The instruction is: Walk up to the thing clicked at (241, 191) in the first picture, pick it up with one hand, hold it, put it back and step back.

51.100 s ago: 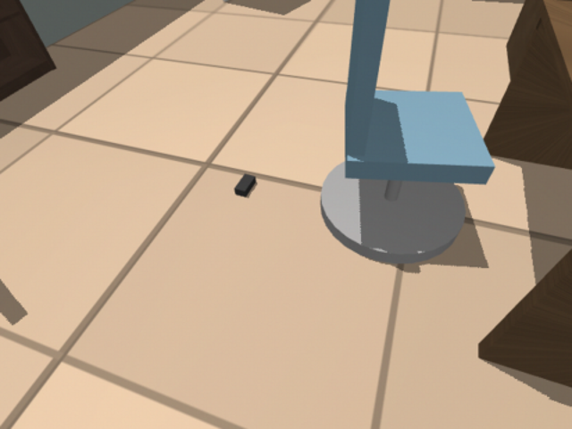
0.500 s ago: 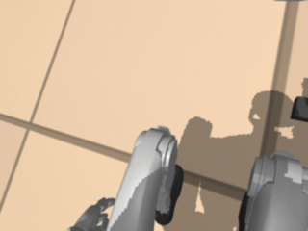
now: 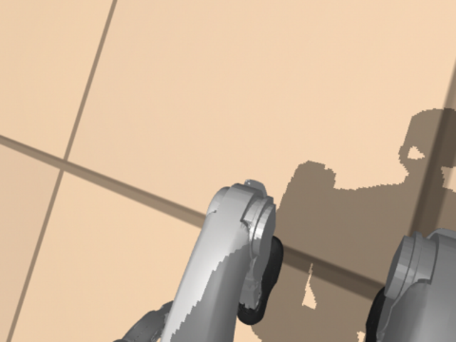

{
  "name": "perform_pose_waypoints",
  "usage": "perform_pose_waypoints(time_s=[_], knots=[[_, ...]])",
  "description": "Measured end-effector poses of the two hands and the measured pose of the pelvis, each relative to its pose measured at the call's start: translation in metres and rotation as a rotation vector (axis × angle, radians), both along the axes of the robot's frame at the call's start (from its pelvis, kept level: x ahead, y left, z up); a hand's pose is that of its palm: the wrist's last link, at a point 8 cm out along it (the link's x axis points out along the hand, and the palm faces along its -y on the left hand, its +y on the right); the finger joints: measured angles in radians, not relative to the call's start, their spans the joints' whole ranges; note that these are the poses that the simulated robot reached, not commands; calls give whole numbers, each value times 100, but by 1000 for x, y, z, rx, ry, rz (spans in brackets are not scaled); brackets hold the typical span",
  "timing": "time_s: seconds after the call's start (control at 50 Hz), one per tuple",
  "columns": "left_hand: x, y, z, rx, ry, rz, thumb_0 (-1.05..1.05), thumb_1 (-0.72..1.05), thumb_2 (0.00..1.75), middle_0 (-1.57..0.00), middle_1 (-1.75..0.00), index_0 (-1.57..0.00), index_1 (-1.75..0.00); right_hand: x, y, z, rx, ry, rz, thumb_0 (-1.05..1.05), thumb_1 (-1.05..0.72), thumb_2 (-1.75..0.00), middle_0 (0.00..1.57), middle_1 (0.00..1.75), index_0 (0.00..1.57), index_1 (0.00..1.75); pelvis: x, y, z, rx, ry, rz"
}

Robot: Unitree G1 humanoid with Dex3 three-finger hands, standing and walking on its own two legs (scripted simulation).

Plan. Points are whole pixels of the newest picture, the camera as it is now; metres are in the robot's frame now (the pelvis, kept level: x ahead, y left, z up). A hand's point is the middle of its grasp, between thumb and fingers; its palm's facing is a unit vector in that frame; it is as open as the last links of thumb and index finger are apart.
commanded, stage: rest palm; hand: right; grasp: from above
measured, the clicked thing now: out of the picture +0.43 -0.32 -0.28
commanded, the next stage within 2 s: close in 0.66 s
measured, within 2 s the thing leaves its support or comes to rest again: neither
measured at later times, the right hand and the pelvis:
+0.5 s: hand out of the picture +0.43 -0.30 -0.25, palm faces -0.43 +0.17 -0.89, open 14.1 cm; pelvis -0.01 +0.00 +0.00, yaw +2 degrees
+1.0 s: hand out of the picture +0.42 -0.30 -0.26, palm faces -0.45 +0.16 -0.88, open 13.3 cm; pelvis -0.01 +0.00 +0.00, yaw +2 degrees
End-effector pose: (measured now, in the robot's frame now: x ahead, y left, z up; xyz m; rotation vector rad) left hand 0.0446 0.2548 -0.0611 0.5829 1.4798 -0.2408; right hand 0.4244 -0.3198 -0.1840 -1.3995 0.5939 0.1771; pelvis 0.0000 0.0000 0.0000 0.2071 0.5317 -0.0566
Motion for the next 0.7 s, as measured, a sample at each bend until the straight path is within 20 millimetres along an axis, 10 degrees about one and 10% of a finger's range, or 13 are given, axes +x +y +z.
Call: perform_pose_waypoints(time_s=[0.7], knots=[[-7,-4,14,-27,3,-80,0,91,90,-20,-30,-20,-30,6,4,-21,-10,-3,-29,0,54,-101,11,97,8,100,-6,-4,-4,31,-48,16]])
